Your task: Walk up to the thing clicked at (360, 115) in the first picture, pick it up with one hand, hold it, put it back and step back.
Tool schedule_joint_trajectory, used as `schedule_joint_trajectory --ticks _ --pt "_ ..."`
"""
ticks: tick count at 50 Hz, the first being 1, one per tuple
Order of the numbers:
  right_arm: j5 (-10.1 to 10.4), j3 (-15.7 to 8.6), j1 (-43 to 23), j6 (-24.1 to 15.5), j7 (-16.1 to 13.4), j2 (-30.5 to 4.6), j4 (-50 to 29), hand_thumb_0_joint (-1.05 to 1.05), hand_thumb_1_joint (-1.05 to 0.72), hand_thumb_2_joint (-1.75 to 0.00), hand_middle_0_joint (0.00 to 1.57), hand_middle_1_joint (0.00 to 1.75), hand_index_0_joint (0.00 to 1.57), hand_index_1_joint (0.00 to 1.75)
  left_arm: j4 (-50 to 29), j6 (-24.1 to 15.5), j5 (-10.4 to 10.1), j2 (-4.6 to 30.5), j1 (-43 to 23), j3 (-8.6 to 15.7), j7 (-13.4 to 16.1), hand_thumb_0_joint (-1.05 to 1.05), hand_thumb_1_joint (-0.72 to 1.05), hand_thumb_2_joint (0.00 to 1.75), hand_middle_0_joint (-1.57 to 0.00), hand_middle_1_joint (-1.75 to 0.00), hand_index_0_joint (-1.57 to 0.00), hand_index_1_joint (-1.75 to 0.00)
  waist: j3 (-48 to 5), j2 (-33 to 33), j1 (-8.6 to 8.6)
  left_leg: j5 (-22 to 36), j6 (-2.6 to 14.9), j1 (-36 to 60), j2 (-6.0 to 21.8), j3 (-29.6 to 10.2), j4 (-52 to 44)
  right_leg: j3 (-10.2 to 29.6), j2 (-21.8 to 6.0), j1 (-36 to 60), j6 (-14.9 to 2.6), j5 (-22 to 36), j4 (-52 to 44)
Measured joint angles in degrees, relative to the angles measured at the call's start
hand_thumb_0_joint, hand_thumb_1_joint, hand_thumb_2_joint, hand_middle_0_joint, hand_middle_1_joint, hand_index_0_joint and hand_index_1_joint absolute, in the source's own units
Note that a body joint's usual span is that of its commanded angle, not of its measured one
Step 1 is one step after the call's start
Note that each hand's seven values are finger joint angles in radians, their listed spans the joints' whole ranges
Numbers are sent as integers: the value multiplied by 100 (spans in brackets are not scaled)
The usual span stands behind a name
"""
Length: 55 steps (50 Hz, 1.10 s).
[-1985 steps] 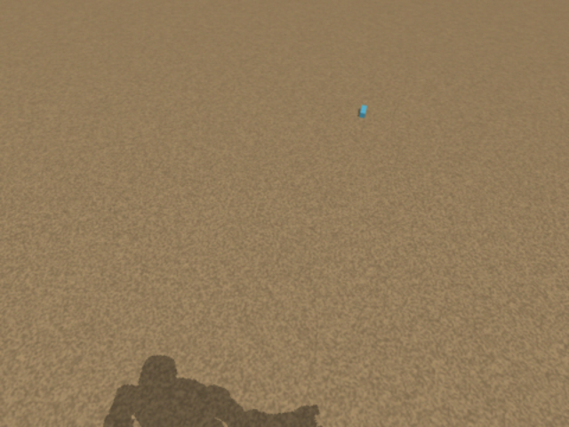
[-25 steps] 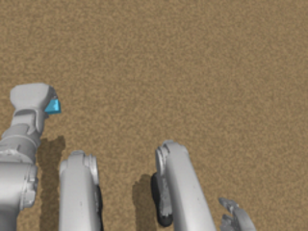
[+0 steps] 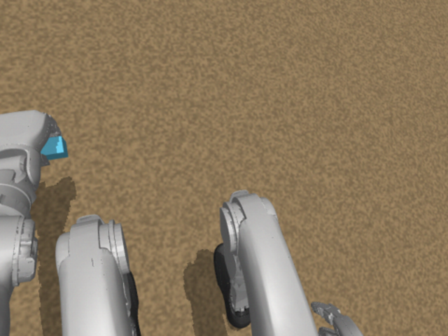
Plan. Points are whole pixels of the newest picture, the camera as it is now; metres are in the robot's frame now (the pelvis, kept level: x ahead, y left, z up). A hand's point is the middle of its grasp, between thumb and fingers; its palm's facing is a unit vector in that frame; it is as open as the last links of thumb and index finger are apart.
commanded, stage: crouch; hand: left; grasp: from above
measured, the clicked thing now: (37, 150) +0.47 +0.26 -0.20
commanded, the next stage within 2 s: lower in 0.16 s
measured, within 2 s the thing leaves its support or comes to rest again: rests again in 1.42 s
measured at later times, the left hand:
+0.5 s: hand (43, 158) +0.46 +0.26 -0.21, palm faces -0.47 -0.07 -0.88, open 6.4 cm
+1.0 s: hand (56, 160) +0.47 +0.25 -0.26, palm faces -0.46 -0.10 -0.88, open 6.4 cm
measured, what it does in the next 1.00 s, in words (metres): stands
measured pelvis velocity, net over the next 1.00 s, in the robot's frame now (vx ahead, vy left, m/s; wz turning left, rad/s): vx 0.01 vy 0.00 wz -0.08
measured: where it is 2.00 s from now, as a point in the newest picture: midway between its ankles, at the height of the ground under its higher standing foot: (183, 312)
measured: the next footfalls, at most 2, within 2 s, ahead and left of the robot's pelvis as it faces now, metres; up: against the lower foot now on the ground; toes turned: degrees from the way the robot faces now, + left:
none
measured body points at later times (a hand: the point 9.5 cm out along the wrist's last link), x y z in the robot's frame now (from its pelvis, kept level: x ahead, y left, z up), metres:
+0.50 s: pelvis +0.00 +0.00 -0.03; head +0.25 +0.06 +0.35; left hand +0.48 +0.26 -0.16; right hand +0.04 -0.28 -0.13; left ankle +0.08 +0.14 -0.31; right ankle +0.10 -0.13 -0.31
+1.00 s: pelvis +0.01 +0.00 -0.05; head +0.27 +0.07 +0.31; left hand +0.49 +0.25 -0.21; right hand +0.04 -0.26 -0.14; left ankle +0.08 +0.14 -0.31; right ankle +0.10 -0.13 -0.31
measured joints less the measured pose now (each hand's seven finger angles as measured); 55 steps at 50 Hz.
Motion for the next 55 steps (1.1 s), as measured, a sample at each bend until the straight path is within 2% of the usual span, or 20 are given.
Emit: schedule_joint_trajectory --ticks 15,20,24,36,40,44,49,53,55 --pt "-83 177 -19 -82 86 -90 -19 0 -91 -90 20 30 20 30 104 -84 33 213 -25 129 96 1 51 4 -106 -8 -109 -7 195 -37 -69 -37 -47 -247 -22 -142 374 -89 39 -235 10 1 320" --pt "-106 236 -63 -93 123 -117 -31 0 -91 -90 20 30 20 30 269 -115 33 287 -85 92 124 1 50 5 -107 -7 -110 -6 251 -82 -91 -66 -49 -290 -19 -181 460 -116 55 -276 11 -7 382" --pt "-140 288 -89 -115 140 -135 -56 0 -91 -90 20 30 20 30 337 -194 101 366 -71 126 174 0 50 6 -108 -7 -110 -6 304 -122 -123 -91 -62 -340 -27 -227 545 -148 63 -310 16 -23 439" --pt "-295 414 -155 -244 279 -144 -91 0 -91 -90 20 30 20 30 483 -247 263 542 6 308 569 0 49 8 -107 -8 -109 -8 470 -255 -265 -165 -85 -475 -54 -335 807 -215 82 -398 36 -77 629" --pt "-355 469 -186 -298 353 -150 -82 0 -91 -90 20 30 20 30 681 -231 260 615 -61 291 671 0 49 8 -107 -8 -109 -8 531 -278 -320 -188 -78 -508 -50 -364 885 -233 100 -424 49 -83 680" --pt "-413 548 -206 -377 424 -168 -106 0 -90 -90 20 30 20 30 765 -261 242 716 -72 412 752 0 49 8 -107 -8 -109 -8 631 -287 -374 -213 -69 -533 -45 -419 965 -271 124 -431 79 -81 713" --pt "-492 651 -211 -469 521 -183 -115 0 -90 -89 20 30 20 30 914 -290 243 844 -128 418 840 0 49 7 -107 -8 -109 -7 744 -336 -450 -250 -68 -542 -38 -465 1050 -301 148 -429 94 -90 757" --pt "-551 725 -208 -519 581 -207 -153 0 -90 -89 20 30 20 30 938 -346 295 968 -90 611 950 0 49 7 -107 -8 -109 -7 826 -369 -504 -275 -69 -547 -36 -530 1114 -351 166 -413 102 -89 771" --pt "-579 738 -196 -543 614 -216 -159 0 -90 -89 20 30 20 30 1002 -337 290 1009 -103 559 983 0 49 6 -108 -8 -109 -7 844 -388 -525 -284 -70 -554 -36 -547 1138 -364 172 -414 98 -91 780"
